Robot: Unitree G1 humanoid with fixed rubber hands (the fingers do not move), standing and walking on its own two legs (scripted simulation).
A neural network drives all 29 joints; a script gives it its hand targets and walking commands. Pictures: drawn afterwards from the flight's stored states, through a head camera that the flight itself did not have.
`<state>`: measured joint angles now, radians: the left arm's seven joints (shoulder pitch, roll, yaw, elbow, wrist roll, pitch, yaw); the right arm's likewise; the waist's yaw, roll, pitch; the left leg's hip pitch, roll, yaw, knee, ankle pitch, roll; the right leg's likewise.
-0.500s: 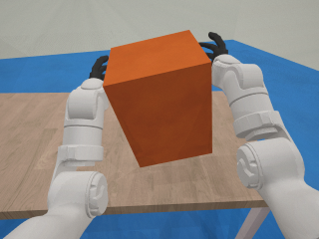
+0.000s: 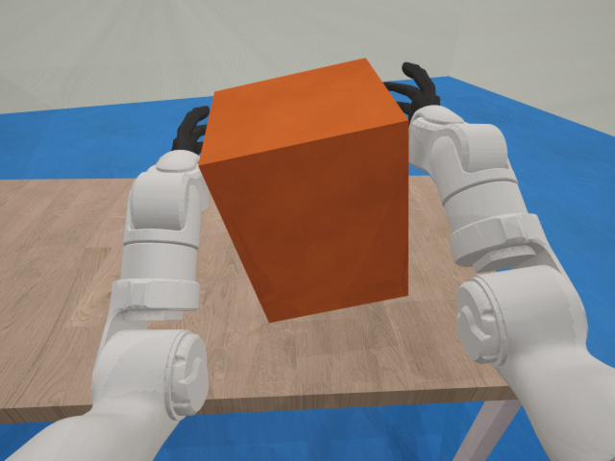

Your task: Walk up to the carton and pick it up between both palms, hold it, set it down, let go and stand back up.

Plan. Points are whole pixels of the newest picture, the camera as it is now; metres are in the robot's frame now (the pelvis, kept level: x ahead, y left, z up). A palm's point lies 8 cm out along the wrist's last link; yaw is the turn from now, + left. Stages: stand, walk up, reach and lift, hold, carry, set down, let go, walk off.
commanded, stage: hold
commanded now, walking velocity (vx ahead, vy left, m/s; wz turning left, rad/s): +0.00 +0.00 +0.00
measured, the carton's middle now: (314, 197) +0.37 +0.00 +0.23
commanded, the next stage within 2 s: none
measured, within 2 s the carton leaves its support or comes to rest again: neither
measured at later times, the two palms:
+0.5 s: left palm (188, 166) +0.36 +0.15 +0.28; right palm (421, 126) +0.38 -0.13 +0.32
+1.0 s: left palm (188, 166) +0.36 +0.15 +0.28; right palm (421, 126) +0.38 -0.13 +0.32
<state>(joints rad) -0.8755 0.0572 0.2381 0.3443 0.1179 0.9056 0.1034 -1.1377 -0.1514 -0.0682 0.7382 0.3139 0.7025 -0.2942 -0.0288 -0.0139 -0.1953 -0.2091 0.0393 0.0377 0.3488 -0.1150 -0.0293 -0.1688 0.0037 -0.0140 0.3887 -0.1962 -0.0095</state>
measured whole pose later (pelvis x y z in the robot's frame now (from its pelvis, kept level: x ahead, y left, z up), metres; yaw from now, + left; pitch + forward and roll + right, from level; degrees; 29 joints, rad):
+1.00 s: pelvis +0.00 +0.00 +0.00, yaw +0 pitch -1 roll +0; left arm -0.88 0.06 0.24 0.35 0.12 0.90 0.10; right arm -1.14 -0.15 -0.07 0.75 0.31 0.70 -0.29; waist -0.03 -0.01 -0.20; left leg -0.21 0.04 0.04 0.35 -0.12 -0.03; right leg -0.17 0.00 -0.01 0.39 -0.20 -0.01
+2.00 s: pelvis +0.00 +0.00 +0.00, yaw +0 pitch -1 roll +0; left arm -0.88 0.06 0.24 0.36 0.12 0.90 0.10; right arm -1.14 -0.15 -0.07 0.75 0.32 0.70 -0.29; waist -0.03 -0.01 -0.20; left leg -0.21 0.04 0.04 0.35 -0.12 -0.03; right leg -0.17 0.00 -0.01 0.39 -0.20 -0.01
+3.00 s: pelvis +0.00 +0.00 +0.00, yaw +0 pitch -1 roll +0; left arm -0.88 0.06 0.24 0.36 0.12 0.89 0.10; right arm -1.14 -0.15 -0.07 0.76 0.32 0.70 -0.30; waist -0.03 -0.01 -0.20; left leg -0.21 0.04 0.04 0.35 -0.12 -0.03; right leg -0.17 0.00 -0.01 0.39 -0.20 -0.01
